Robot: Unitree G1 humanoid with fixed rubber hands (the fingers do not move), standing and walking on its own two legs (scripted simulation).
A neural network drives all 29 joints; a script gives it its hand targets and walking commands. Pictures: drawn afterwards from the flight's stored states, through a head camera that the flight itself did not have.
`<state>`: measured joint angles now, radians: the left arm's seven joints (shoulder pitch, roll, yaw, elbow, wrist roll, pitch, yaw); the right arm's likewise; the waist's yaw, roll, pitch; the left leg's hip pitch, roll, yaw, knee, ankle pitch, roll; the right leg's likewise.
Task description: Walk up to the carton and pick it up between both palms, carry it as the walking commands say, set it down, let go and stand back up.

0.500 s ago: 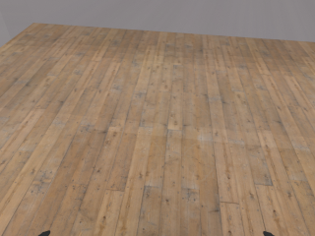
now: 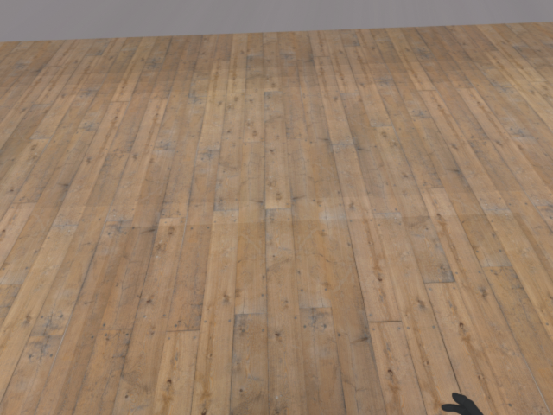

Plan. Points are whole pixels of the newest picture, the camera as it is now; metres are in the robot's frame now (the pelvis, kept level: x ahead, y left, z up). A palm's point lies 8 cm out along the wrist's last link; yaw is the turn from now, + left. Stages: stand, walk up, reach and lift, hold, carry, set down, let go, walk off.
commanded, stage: walk up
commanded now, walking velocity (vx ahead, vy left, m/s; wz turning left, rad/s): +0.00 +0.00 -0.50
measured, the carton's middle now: out of the picture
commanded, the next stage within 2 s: none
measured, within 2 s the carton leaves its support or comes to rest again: neither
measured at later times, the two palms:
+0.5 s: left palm (101, 409) +0.15 +0.28 -0.11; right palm out of the picture +0.01 -0.26 -0.08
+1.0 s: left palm (156, 383) +0.19 +0.20 -0.09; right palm out of the picture -0.08 -0.27 -0.12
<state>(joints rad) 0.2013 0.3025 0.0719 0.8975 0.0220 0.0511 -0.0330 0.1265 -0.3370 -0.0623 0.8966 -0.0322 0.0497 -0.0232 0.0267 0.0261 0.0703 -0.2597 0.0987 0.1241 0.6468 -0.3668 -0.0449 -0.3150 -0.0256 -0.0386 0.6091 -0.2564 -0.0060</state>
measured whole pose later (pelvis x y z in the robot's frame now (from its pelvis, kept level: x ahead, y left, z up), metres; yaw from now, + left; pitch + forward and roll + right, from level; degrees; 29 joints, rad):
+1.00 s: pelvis -0.02 +0.00 +0.02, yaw -31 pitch +1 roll +1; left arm 0.16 0.25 0.06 0.91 0.03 0.04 0.00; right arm 0.15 -0.28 -0.05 0.88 -0.01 0.06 -0.02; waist 0.02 0.03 0.10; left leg -0.43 0.07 0.03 0.94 -0.40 -0.06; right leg -0.28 0.03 0.02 0.45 -0.20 -0.05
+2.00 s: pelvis +0.04 -0.06 +0.01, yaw -60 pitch +1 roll -1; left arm 0.43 0.25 0.06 0.94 0.02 -0.01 -0.05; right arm 0.12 -0.28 -0.07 0.79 0.00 -0.03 -0.03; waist 0.10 0.00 -0.01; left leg -0.36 0.09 0.10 0.53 -0.26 -0.07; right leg -0.10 0.06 0.08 0.50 -0.40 -0.03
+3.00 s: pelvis +0.11 -0.55 +0.00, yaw -79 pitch +1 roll -1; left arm 0.44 0.19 0.06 1.07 0.02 -0.06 0.00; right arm 0.03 -0.21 -0.06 0.84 -0.03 -0.06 0.00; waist 0.09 -0.03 0.04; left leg -0.41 0.06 0.15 0.59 -0.20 0.04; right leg -0.11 0.03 0.06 0.76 -0.48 -0.01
